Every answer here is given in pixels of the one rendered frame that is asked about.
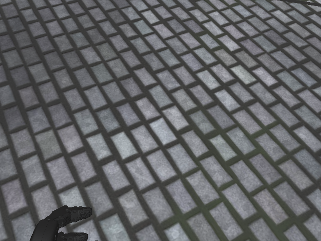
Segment robot left hand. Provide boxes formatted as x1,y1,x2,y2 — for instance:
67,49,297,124
30,205,98,241

